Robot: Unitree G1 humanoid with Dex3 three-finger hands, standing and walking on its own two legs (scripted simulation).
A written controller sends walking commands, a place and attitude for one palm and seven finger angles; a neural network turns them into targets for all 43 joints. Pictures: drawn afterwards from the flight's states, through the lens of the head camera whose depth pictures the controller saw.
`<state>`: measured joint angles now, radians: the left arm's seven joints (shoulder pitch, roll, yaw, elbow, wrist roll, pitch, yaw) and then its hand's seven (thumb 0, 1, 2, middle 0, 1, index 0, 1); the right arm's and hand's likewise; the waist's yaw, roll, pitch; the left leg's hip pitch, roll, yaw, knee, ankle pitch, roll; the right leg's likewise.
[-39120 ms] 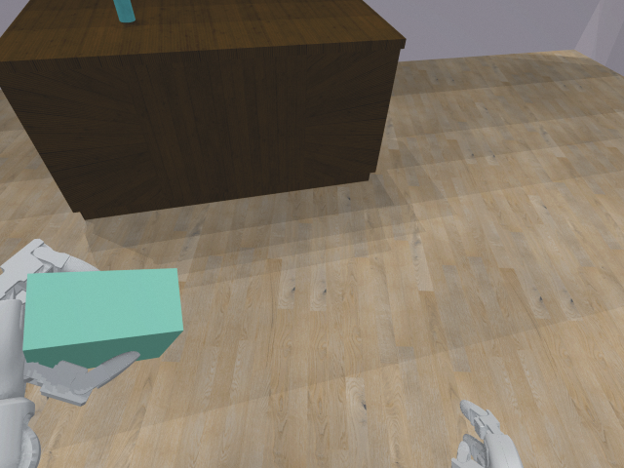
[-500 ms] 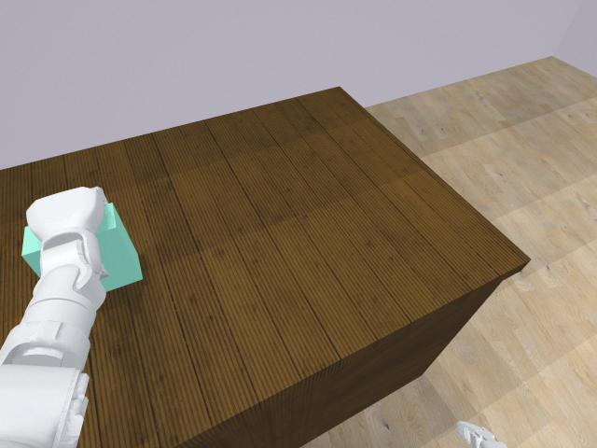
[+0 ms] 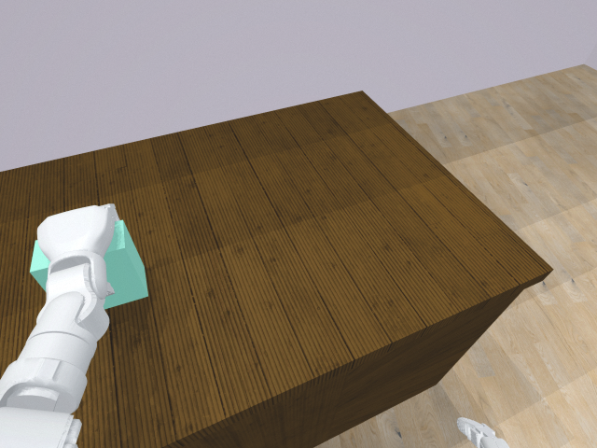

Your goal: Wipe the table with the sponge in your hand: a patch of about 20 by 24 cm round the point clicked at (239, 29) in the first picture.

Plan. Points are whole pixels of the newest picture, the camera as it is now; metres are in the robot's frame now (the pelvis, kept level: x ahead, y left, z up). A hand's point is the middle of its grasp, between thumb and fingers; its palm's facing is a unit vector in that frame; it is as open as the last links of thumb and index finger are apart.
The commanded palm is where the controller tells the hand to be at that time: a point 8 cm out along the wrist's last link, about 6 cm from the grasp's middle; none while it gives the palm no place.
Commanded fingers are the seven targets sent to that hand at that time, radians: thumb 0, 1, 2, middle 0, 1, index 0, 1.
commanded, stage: wipe back along the first lane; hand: left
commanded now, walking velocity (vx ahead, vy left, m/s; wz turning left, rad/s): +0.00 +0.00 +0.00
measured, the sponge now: (100, 277) +0.34 +0.34 +0.00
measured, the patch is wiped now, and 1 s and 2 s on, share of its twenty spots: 1.00 1.00 1.00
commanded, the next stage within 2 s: lift the sponge slowly off the table in 1.28 s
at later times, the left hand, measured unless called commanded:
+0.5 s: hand (100, 280) +0.31 +0.31 +0.05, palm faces -0.01 -0.03 -1.00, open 10.3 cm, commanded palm +0.26 +0.29 +0.07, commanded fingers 0.00 0.10 1.30 -1.20 -1.60 -1.20 -1.60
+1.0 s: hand (101, 314) +0.26 +0.29 +0.05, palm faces +0.02 -0.06 -1.00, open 10.3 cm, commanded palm +0.21 +0.26 +0.07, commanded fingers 0.00 0.10 1.30 -1.20 -1.60 -1.20 -1.60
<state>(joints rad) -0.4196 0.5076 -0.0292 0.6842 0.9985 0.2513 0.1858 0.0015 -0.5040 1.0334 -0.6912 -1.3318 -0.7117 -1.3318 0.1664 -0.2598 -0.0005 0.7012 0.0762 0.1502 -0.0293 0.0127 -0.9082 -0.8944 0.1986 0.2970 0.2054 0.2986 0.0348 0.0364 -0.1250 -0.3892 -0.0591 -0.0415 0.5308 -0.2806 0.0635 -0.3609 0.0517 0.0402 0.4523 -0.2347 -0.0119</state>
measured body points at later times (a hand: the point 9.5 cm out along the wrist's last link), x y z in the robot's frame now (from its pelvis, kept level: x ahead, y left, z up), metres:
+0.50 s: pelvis +0.00 +0.00 +0.00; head +0.00 -0.02 +0.45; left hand +0.31 +0.31 +0.10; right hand +0.20 -0.24 -0.09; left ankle -0.02 +0.07 -0.74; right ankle -0.01 -0.12 -0.74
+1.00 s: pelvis +0.00 -0.01 +0.00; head -0.01 -0.03 +0.45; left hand +0.26 +0.28 +0.10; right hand +0.23 -0.23 -0.08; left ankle -0.02 +0.07 -0.74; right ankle -0.01 -0.12 -0.74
